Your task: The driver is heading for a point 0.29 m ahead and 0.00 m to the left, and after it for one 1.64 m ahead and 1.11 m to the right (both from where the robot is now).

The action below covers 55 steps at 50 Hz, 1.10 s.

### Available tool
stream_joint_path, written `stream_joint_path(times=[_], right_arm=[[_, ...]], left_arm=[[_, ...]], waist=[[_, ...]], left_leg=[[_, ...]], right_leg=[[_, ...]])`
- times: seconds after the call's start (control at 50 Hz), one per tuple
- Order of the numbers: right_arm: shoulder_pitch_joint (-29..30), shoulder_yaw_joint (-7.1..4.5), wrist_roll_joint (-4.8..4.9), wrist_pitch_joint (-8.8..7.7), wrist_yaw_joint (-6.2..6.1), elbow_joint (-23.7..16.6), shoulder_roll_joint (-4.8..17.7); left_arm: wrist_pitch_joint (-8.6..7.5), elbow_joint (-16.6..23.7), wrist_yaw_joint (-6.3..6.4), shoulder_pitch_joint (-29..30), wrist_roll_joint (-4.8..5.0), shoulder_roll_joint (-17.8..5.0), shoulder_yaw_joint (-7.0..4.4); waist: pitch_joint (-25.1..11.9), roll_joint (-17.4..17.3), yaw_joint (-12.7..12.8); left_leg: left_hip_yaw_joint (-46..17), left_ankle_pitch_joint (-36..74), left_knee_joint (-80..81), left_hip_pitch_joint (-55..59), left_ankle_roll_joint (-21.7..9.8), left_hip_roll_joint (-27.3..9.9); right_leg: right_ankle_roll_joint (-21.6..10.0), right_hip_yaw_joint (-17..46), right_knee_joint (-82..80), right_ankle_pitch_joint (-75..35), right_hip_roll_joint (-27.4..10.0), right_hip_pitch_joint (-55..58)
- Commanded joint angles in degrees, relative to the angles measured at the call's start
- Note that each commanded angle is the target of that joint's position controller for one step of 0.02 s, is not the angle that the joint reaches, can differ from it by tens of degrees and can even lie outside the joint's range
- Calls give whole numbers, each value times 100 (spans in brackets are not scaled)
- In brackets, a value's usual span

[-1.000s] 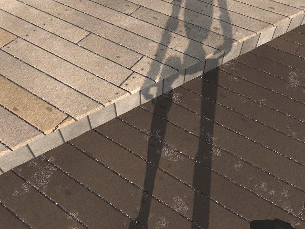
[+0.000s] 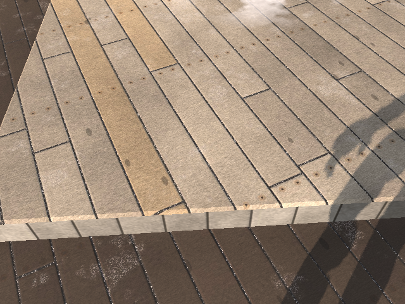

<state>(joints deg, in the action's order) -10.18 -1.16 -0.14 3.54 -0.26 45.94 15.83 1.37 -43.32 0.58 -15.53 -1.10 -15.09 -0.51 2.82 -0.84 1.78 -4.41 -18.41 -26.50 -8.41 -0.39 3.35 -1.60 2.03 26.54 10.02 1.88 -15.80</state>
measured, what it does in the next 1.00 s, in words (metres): walks ahead: left foot, then right foot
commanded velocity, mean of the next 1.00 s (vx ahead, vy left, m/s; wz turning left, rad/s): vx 0.18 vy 0.00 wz -0.12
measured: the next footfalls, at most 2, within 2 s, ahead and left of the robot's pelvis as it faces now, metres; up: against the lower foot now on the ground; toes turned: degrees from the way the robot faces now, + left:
left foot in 0.02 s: +0.01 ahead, +0.11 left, +0.00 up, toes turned -5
right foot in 0.76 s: +0.15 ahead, -0.13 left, +0.00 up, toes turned -4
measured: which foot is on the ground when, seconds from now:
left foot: up 0.00-0.00, down 0.02-0.78, up 0.80-1.00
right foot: down 0.00-0.52, up 0.54-0.74, down 0.76-1.00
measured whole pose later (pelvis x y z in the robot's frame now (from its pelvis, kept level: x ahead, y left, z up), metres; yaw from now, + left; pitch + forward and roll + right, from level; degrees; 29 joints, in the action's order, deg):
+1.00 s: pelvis +0.15 -0.06 +0.01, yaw -11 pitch +1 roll +1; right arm -5.0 -1.5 -1.4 -2.8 0.0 50.0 15.6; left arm -1.7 -55.1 -0.7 -21.1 -0.5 -13.5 -3.1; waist 3.9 -1.6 2.2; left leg -1.4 -17.5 -54.3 -31.8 1.1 -0.8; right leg -4.4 5.9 21.0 12.9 5.5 -8.6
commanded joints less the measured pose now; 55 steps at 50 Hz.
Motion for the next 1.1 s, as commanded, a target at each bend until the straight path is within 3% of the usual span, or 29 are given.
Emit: stream_joint_path(times=[0.02,0.04,0.06,0.08,0.12,0.22,0.46,0.48,0.5,0.52,0.54,0.56,0.58,0.6,0.64,0.68,0.7,0.74,0.76,0.78,0.8,0.82,0.84,0.86,0.9,0.94,1.0,1.1], right_arm=[[-387,-112,-153,-223,-131,-95,824],[104,-87,-120,-262,-123,-103,912],[302,9,-84,-315,-81,-88,575],[333,53,-76,-352,-71,-39,469],[69,56,-72,-379,-123,163,544],[-169,77,-26,-395,-144,508,492],[-386,101,-14,-429,-179,1155,411],[-578,60,-23,-413,-176,1222,504],[-707,-35,-33,-366,-158,1228,748],[-947,-122,-65,-331,-123,1246,939],[-1094,-183,-56,-329,-105,1258,1022],[-975,-241,-79,-363,-92,1243,1040],[-870,-234,-100,-446,-76,1192,866],[-736,-250,-96,-542,-60,1142,828],[-555,-297,-33,-709,-58,1064,858],[-391,-324,-2,-786,-40,1018,894],[-482,-349,-48,-797,-44,1065,945],[-737,-326,-117,-790,-56,1163,777],[-910,-263,-194,-814,-50,1187,599],[-764,-129,-138,-858,-2,851,187],[-520,-164,-231,-900,25,636,329],[-386,-178,-245,-884,31,611,466],[-271,-188,-177,-907,68,633,533],[-192,-201,-133,-915,67,605,544],[-131,-185,-193,-812,63,497,542],[17,-153,-148,-683,32,326,465],[523,-102,-76,-576,-7,33,426],[983,-54,-27,-558,-41,-324,525]], left_arm=[[-97,250,-7,-158,51,-679,-175],[-115,291,-13,-132,115,-452,-102],[-82,137,14,-45,53,-518,-100],[-78,69,11,66,39,-588,-128],[-95,-66,-14,62,35,-731,-176],[-128,-481,-5,-53,52,-561,-117],[-122,-1257,53,6,53,-455,-67],[-110,-1300,47,-39,42,-473,-78],[-81,-1252,18,48,6,-599,-136],[-57,-1091,-41,409,-55,-662,-162],[-61,-835,-111,946,-37,-536,-143],[-101,-691,-134,1129,-52,-402,-115],[-171,-663,-152,1124,-42,-550,-169],[-258,-681,-193,1001,-54,-619,-214],[-381,-703,-286,800,-32,-603,-258],[-386,-657,-323,722,14,-451,-252],[-366,-726,-315,466,14,-401,-250],[-390,-992,-228,-165,-26,-393,-290],[-470,-1199,-162,-740,-52,-559,-369],[-531,-1293,-86,-1464,-111,-1256,-525],[-498,-1478,-153,-1681,-2,-1408,-547],[-509,-1271,-197,-1044,25,-1290,-528],[-527,-1075,-225,-608,25,-1099,-507],[-516,-954,-218,-413,18,-1033,-495],[-482,-867,-169,-272,70,-919,-463],[-433,-878,-127,-443,70,-952,-486],[-284,-823,-41,-643,77,-971,-525],[-89,-612,19,-551,47,-1018,-614]], waist=[[-691,288,-119],[-392,-494,165],[-300,-440,124],[-186,-472,81],[-32,-578,-11],[40,-178,-39],[-35,100,-67],[-273,-1,-124],[-153,-259,-215],[228,-541,-420],[641,-843,-597],[957,-1100,-606],[921,-705,-466],[673,-423,-317],[226,-405,-142],[181,-665,-34],[210,-741,24],[297,-211,212],[31,308,387],[-366,1738,533],[-227,1926,382],[89,954,27],[132,413,-69],[127,213,-147],[-112,381,-264],[-285,452,-284],[-328,512,-136],[-443,748,19]], left_leg=[[-883,909,1174,1148,-380,-929],[-1350,1459,1095,105,-668,-1483],[-1176,1101,1065,-485,-663,-1411],[-982,646,1076,-561,-477,-1082],[-810,467,1123,-558,-322,-797],[-753,637,1075,-393,-369,-767],[-637,900,1056,-307,-392,-695],[-670,-334,1149,-220,-490,-610],[-945,-1986,1256,-268,-700,-632],[-1602,-3272,1663,-248,-987,-989],[-2235,-3647,2228,60,-1259,-1533],[-2835,-3420,2450,-166,-1520,-2118],[-2773,-2744,2457,42,-1532,-2146],[-2399,-2047,2329,391,-1417,-2002],[-1578,-1221,2214,477,-1176,-1605],[-1077,-1177,2189,-211,-1050,-1352],[-877,-1263,2061,-410,-1060,-1354],[-358,-548,1090,-917,-951,-1181],[135,445,-202,-1071,-795,-902],[881,173,-2228,-2143,-377,-280],[583,-1304,-3285,-3147,-331,189],[172,-1018,-3902,-3333,-377,-338],[117,-509,-3936,-3155,-334,-532],[145,-290,-3758,-2948,-263,-622],[268,-41,-3409,-2465,-30,-588],[374,59,-3157,-2421,150,-409],[412,282,-2504,-2519,287,-234],[227,782,-1538,-2065,183,16]], right_leg=[[-155,983,-217,-555,-879,-292],[-4,352,-396,320,-278,-12],[27,349,-516,288,-365,709],[17,436,-573,-14,-358,791],[-15,484,-539,-407,-454,791],[31,508,-676,-408,-500,684],[-4,545,-720,-531,-586,841],[-49,388,-523,479,-389,830],[-124,176,-98,1829,-117,379],[-141,48,396,2388,13,-475],[-94,-305,1036,1850,66,-1415],[-81,-314,1729,1240,-265,-1779],[-54,-118,2063,1067,-496,-2107],[-25,-75,2097,916,-569,-2187],[-10,-210,1669,733,-545,-1579],[-59,-458,988,774,-410,-517],[-116,-646,675,923,-310,-58],[-166,-934,1,658,46,1065],[-240,-512,-311,814,-76,1767],[-823,2106,-1272,1713,-1595,2434],[-1388,4016,-1818,1017,-2233,2496],[-1518,3463,-1420,266,-2210,2140],[-1444,2764,-1169,-805,-1892,1753],[-1295,2212,-1076,-1796,-1613,1507],[-1215,1640,-1002,-3170,-1266,1142],[-1229,1475,-798,-4048,-1129,1118],[-1157,1615,-659,-3942,-1018,1071],[-801,2014,-199,-3596,-740,977]])
Keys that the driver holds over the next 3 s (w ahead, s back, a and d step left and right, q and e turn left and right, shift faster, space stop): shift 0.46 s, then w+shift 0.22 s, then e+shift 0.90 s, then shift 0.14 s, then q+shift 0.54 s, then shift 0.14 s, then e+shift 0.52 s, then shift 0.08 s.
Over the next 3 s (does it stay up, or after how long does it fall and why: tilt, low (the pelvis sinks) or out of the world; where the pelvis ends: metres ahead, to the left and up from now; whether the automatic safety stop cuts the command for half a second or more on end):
stays up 0.28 -0.11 0.00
